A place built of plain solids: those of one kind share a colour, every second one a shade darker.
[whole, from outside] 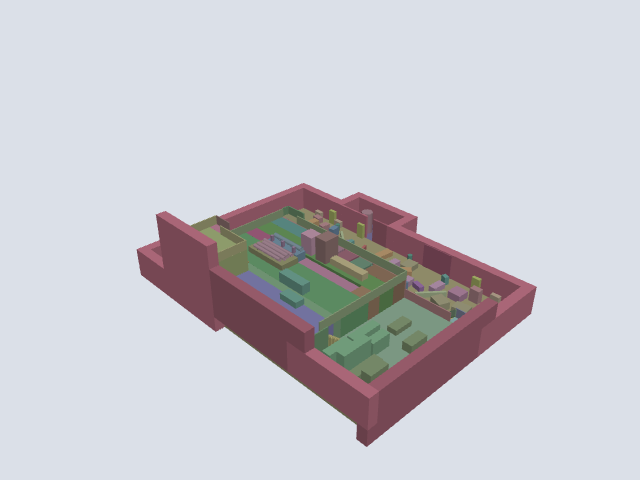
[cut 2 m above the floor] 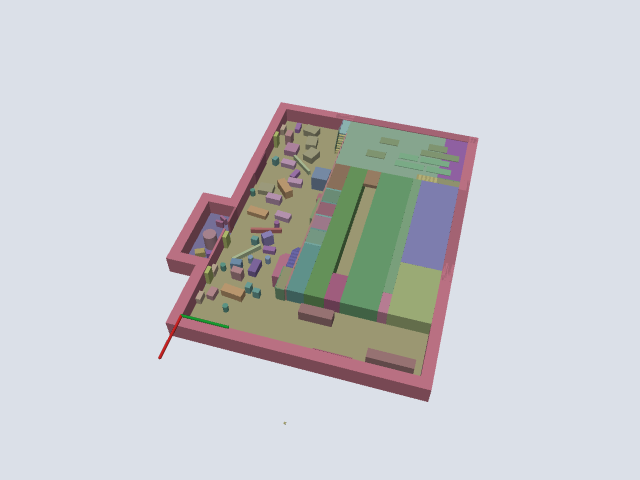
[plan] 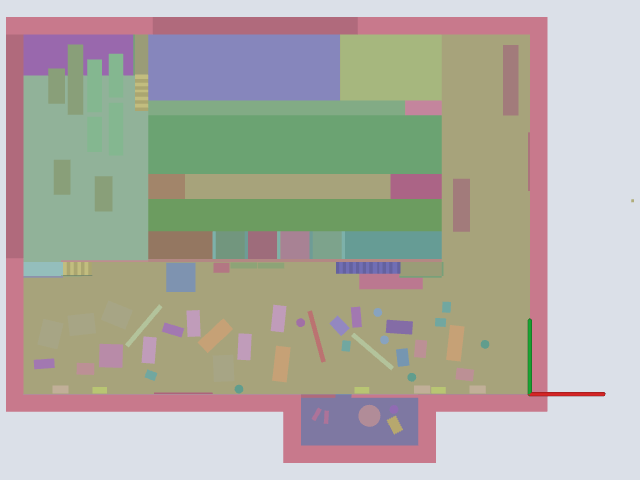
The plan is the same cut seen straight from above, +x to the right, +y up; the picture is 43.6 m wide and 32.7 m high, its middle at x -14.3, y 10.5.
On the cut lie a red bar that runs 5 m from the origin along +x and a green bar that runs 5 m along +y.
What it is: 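20 risers of 0.211 m in one run, from the low floor up to the saw floor, 4.23 m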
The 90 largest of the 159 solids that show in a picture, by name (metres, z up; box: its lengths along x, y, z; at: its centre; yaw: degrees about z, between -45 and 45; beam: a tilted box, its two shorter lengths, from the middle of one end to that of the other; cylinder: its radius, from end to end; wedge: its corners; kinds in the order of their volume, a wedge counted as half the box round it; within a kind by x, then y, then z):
{
 "wall_brick_1": {"box": [1.2, 10.45, 3.6], "at": [-35.1, 4.03, 1.4]},
 "wall_brick_2": {"box": [1.2, 18.85, 5.53], "at": [-35.1, 16.27, 2.36]},
 "wall_brick_3": {"box": [10.0, 1.2, 3.6], "at": [-30.7, 25.1, 3.33]},
 "wall_brick_4": {"box": [20.1, 1.2, 3.6], "at": [-25.65, -0.6, 1.4]},
 "wall_brick_5": {"box": [16.37, 1.2, 5.9], "at": [-19.91, 25.1, 4.48]},
 "wall_brick_6": {"box": [1.2, 4.7, 3.6], "at": [-16.2, -2.35, 1.4]},
 "wall_brick_7": {"box": [2.35, 0.25, 3.6], "at": [-14.43, -0.12, 1.4]},
 "wall_brick_8": {"box": [10.4, 1.2, 3.6], "at": [-11.6, -4.1, 1.4]},
 "wall_brick_9": {"box": [4.55, 0.25, 3.6], "at": [-9.88, -0.12, 1.4]},
 "wall_brick_10": {"box": [9.33, 1.2, 10.51], "at": [-9.46, 25.1, 4.85]},
 "wall_brick_11": {"box": [1.2, 4.7, 3.6], "at": [-7.0, -2.35, 1.4]},
 "wall_brick_12": {"box": [8.8, 1.2, 3.6], "at": [-3.2, -0.6, 1.4]},
 "wall_brick_13": {"box": [8.4, 1.2, 3.6], "at": [-3.0, 25.1, 1.4]},
 "wall_brick_14": {"box": [1.2, 26.9, 3.6], "at": [0.6, 12.25, 1.4]},
 "floor_saw4a_concrete_1": {"box": [20.0, 4.0, 4.63], "at": [-16.0, 17.0, 1.92]},
 "floor_hallground_stone_1": {"box": [34.5, 24.5, 0.4], "at": [-17.25, 12.25, -0.2]},
 "floor_chainfloor0a_concrete_1": {"box": [8.5, 12.7, 2.33], "at": [-30.25, 15.35, 0.76]},
 "floor_filing_floorboards_1": {"box": [6.93, 4.5, 7.31], "at": [-9.46, 22.25, 3.25]},
 "floor_saw2a_concrete_1": {"box": [20.0, 2.2, 4.63], "at": [-16.0, 12.2, 1.92]},
 "floor_saw6a_concrete_1": {"box": [13.07, 4.5, 2.7], "at": [-19.46, 22.25, 2.88]},
 "floor_saw1a_concrete_1": {"box": [6.6, 1.9, 4.63], "at": [-9.3, 10.15, 1.92]},
 "floor_saw5a_concrete_1": {"box": [17.5, 1.0, 2.7], "at": [-17.25, 19.5, 2.88]},
 "floor_saw1f_concrete_1": {"box": [4.38, 1.9, 4.63], "at": [-23.81, 10.15, 1.92]},
 "floor_saw3a_concrete_1": {"box": [3.5, 1.7, 4.63], "at": [-7.75, 14.15, 1.92]},
 "boardstack_laysfc_1": {"box": [1.0, 2.4, 1.6], "at": [-29.65, 17.7, 2.73]},
 "boardstack_laysfc_2": {"box": [1.0, 3.6, 2.4], "at": [-29.65, 21.0, 3.13]},
 "boardstack_laysfc_3": {"box": [1.0, 3.6, 1.7], "at": [-28.2, 18.05, 2.78]},
 "boardstack_laysfc_4": {"box": [1.0, 3.0, 1.85], "at": [-28.2, 21.7, 2.85]},
 "floor_sawland_concrete_1": {"box": [0.9, 2.8, 2.7], "at": [-26.45, 23.1, 2.88]},
 "floor_sawland_concrete_2": {"box": [2.9, 0.95, 4.63], "at": [-7.45, 8.53, 1.92]},
 "floor_saw0a_concrete_1": {"box": [20.0, 0.2, 4.63], "at": [-16.0, 9.1, 1.92]},
 "floor_filingland_floorboards_1": {"box": [2.5, 1.0, 7.31], "at": [-7.25, 19.5, 3.25]},
 "floor_saw1b_concrete_1": {"box": [1.98, 1.9, 4.63], "at": [-13.81, 10.15, 1.92]},
 "floor_saw1c_concrete_1": {"box": [1.98, 1.9, 4.63], "at": [-16.01, 10.15, 1.92]},
 "floor_saw1d_concrete_1": {"box": [1.98, 1.9, 4.63], "at": [-18.21, 10.15, 1.92]},
 "floor_saw1e_concrete_1": {"box": [1.98, 1.9, 4.63], "at": [-20.41, 10.15, 1.92]},
 "boardstack_lowend_1": {"box": [1.15, 3.6, 1.4], "at": [-4.66, 12.87, 0.7]},
 "boardstack_lowend_2": {"box": [1.05, 4.8, 1.62], "at": [-1.31, 21.38, 0.81]},
 "boardstack_chain_1": {"box": [1.15, 2.4, 1.42], "at": [-32.24, 20.98, 2.64]},
 "boardstack_chain_2": {"box": [1.15, 2.4, 1.0], "at": [-31.87, 14.78, 2.43]},
 "boardstack_chain_3": {"box": [1.05, 4.8, 0.7], "at": [-30.96, 21.42, 2.28]},
 "boardstack_chain_4": {"box": [1.2, 2.4, 0.62], "at": [-29.04, 13.64, 2.24]},
 "floor_saw3b_concrete_1": {"box": [2.5, 1.7, 2.7], "at": [-24.75, 14.15, 2.88]},
 "floor_boiler_brick_1": {"box": [8.0, 3.5, 0.4], "at": [-11.6, -1.75, -0.2]},
 "logdeck_1": {"box": [5.8, 2.38, 0.7], "at": [-12.7, 16.31, 4.58]},
 "hopper_low_1": {"box": [2.0, 2.0, 2.39], "at": [-23.78, 7.96, 1.19]},
 "floor_trackway_concrete_1": {"box": [14.0, 1.7, 0.4], "at": [-16.5, 14.15, 3.68]},
 "headsaw_1": {"box": [1.6, 2.0, 2.9], "at": [-17.1, 12.15, 5.68]},
 "floor_slot_metal_1": {"box": [0.22, 1.9, 4.43], "at": [-21.51, 10.15, 1.81]},
 "floor_slot_metal_2": {"box": [0.22, 1.9, 4.43], "at": [-19.31, 10.15, 1.81]},
 "floor_slot_metal_3": {"box": [0.22, 1.9, 4.43], "at": [-17.11, 10.15, 1.81]},
 "floor_slot_metal_4": {"box": [0.22, 1.9, 4.43], "at": [-14.91, 10.15, 1.81]},
 "floor_slot_metal_5": {"box": [0.22, 1.9, 4.43], "at": [-12.71, 10.15, 1.81]},
 "chipheap_low_1": {"box": [1.4, 1.8, 0.95], "at": [-32.66, 4.09, 0.48], "yaw": -13.4},
 "chipheap_low_2": {"box": [1.8, 1.4, 0.86], "at": [-30.53, 4.74, 0.43], "yaw": 6.1},
 "chipheap_low_3": {"box": [1.8, 1.4, 0.95], "at": [-28.14, 5.39, 0.48], "yaw": -22.1},
 "chipheap_low_4": {"box": [1.4, 1.8, 0.72], "at": [-20.87, 1.76, 0.36], "yaw": 2.4},
 "floor_chainfloor1a_concrete_1": {"box": [7.6, 2.8, 0.4], "at": [-30.7, 23.1, 1.73]},
 "carriage_1": {"box": [5.0, 1.4, 0.97], "at": [-12.5, 14.15, 4.37]},
 "boardstack_saw_1": {"box": [2.4, 1.15, 0.72], "at": [-20.55, 20.45, 4.59]},
 "boardstack_saw_2": {"box": [3.6, 1.1, 1.18], "at": [-18.69, 18.45, 4.82]},
 "slabwood_low_1": {"box": [2.4, 1.0, 1.15], "at": [-21.43, 3.98, 0.58], "yaw": 43.0},
 "slabwood_low_2": {"box": [1.0, 2.4, 0.63], "at": [-16.93, 2.05, 0.32], "yaw": -6.6},
 "slabwood_low_3": {"box": [1.0, 2.4, 0.99], "at": [-5.08, 3.47, 0.49], "yaw": -6.4},
 "crib_sfa_1": {"box": [0.68, 1.05, 1.96], "at": [-9.92, 7.67, 0.98]},
 "crib_sfa_2": {"box": [0.68, 1.05, 2.6], "at": [-9.24, 7.67, 1.3]},
 "crib_sfa_3": {"box": [1.6, 0.78, 2.6], "at": [-8.1, 7.54, 1.3]},
 "cabin_1": {"box": [1.7, 1.6, 2.3], "at": [-14.7, 12.25, 5.38]},
 "floor_chainland_concrete_1": {"box": [2.7, 0.95, 2.33], "at": [-33.15, 8.53, 0.76]},
 "rail_saw_1": {"box": [0.12, 12.73, 1.1], "at": [-25.94, 15.48, 4.78]},
 "rail_saw_2": {"box": [17.25, 0.12, 1.1], "at": [-17.37, 9.06, 4.78]},
 "rail_saw_3": {"box": [0.12, 10.0, 1.1], "at": [-6.06, 14.0, 4.78]},
 "cyclone_boiler_1": {"cylinder": 0.75, "from": [-10.93, -1.48, 0.0], "to": [-10.93, -1.48, 2.9]},
 "cart_low_1": {"box": [0.9, 1.8, 0.71], "at": [-25.94, 3.0, 0.35], "yaw": -4.3},
 "cart_low_2": {"box": [0.9, 1.8, 0.75], "at": [-22.91, 4.81, 0.38], "yaw": 2.3},
 "cart_low_3": {"box": [0.9, 1.8, 0.94], "at": [-19.44, 3.22, 0.47], "yaw": -2.7},
 "cart_low_4": {"box": [0.9, 1.8, 0.71], "at": [-17.12, 5.15, 0.36], "yaw": -5.9},
 "rolls_1": {"box": [2.4, 0.95, 0.8], "at": [-21.8, 12.25, 4.63]},
 "rolls_2": {"box": [2.4, 0.95, 0.8], "at": [-19.4, 12.25, 4.63]},
 "rail_sawland_1": {"box": [0.12, 2.8, 3.4], "at": [-26.96, 23.1, 3.63]},
 "rail_sawland_2": {"box": [2.9, 0.12, 5.33], "at": [-7.45, 7.99, 2.67]},
 "pallets_low_1": {"box": [1.2, 0.8, 1.65], "at": [-30.28, 1.72, 0.82], "yaw": -1.4},
 "pallets_low_2": {"box": [0.8, 1.2, 1.4], "at": [-7.45, 3.09, 0.7], "yaw": -5.2},
 "slidingdoor_low_1": {"box": [4.0, 0.1, 3.1], "at": [-23.6, 0.06, 1.55]},
 "slidingdoor_low_2": {"box": [0.1, 4.0, 3.3], "at": [-0.06, 15.83, 1.65]},
 "dustheap_low_1": {"box": [1.6, 1.6, 0.89], "at": [-28.54, 2.61, 0.44], "yaw": -1.7},
 "pallets_rdsfa_1": {"box": [0.8, 1.2, 1.6], "at": [-12.98, 4.66, 0.8], "yaw": 43.5},
 "cart_resfa_1": {"box": [1.8, 0.9, 0.92], "at": [-8.89, 4.56, 0.46], "yaw": -4.0},
 "rail_filingland_1": {"box": [2.5, 0.12, 3.78], "at": [-7.25, 18.94, 6.12]},
 "pallets_resfa_1": {"box": [0.8, 1.2, 1.16], "at": [-8.66, 2.5, 0.58], "yaw": 6.6}
}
